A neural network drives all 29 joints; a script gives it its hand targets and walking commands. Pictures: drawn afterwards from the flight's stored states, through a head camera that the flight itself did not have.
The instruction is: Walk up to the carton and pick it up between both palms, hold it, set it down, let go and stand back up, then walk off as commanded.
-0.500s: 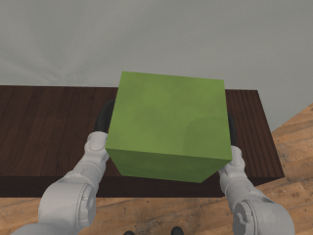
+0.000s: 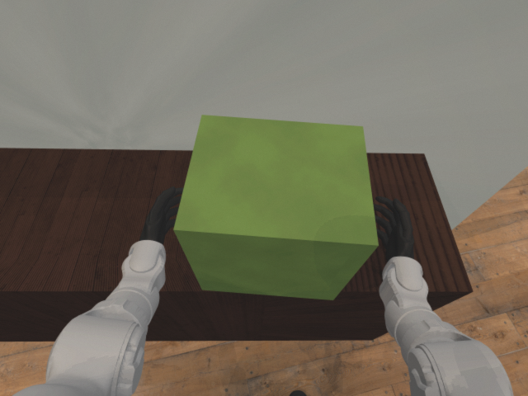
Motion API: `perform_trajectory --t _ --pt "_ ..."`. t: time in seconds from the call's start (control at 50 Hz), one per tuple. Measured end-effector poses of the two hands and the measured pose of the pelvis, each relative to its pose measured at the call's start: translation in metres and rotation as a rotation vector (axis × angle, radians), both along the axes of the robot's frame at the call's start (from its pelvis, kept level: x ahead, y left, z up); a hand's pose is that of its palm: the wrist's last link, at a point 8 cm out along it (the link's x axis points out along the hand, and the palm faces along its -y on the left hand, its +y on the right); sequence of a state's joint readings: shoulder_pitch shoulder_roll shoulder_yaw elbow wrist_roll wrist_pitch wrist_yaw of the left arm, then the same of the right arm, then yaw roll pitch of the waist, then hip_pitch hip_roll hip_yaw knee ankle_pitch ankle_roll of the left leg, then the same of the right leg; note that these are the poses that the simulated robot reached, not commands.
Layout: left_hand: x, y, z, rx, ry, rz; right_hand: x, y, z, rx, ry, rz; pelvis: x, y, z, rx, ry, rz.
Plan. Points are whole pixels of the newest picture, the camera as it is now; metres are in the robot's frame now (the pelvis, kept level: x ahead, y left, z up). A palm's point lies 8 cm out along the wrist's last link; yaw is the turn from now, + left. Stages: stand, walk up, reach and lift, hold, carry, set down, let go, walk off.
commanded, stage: set down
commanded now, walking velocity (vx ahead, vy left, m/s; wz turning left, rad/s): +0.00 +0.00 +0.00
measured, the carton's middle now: (274, 216) +0.41 -0.01 -0.02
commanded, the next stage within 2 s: none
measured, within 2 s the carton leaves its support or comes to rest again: neither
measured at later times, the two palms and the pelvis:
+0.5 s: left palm (117, 288) +0.28 +0.23 -0.02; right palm (414, 296) +0.28 -0.22 -0.02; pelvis -0.02 -0.01 +0.00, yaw +0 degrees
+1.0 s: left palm (96, 339) +0.21 +0.25 -0.03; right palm (423, 344) +0.21 -0.22 -0.03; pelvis +0.00 +0.00 +0.01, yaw +0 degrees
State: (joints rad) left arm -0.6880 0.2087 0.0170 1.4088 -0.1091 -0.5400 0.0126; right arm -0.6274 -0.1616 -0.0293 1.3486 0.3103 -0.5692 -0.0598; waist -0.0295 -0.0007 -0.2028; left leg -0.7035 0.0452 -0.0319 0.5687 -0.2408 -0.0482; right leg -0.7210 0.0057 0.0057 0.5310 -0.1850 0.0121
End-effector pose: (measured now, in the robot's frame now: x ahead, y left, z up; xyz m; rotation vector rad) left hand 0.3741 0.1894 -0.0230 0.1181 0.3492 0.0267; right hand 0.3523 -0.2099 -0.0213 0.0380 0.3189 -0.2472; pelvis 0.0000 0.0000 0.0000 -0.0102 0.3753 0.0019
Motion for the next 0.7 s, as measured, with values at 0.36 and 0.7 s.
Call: perform_trajectory --t 0.36,0.7 --pt "-0.076 0.031 -0.006 0.018 0.016 0.047 -0.063 -0.01 -0.002 0.033 -0.026 0.011 -0.021 -0.008 0.0 0.012 -0.095 0.001" --pt "-0.121 0.047 -0.006 0.016 -0.001 0.046 -0.111 -0.011 -0.008 0.023 0.0 0.018 -0.013 -0.005 0.004 0.011 -0.229 0.004"
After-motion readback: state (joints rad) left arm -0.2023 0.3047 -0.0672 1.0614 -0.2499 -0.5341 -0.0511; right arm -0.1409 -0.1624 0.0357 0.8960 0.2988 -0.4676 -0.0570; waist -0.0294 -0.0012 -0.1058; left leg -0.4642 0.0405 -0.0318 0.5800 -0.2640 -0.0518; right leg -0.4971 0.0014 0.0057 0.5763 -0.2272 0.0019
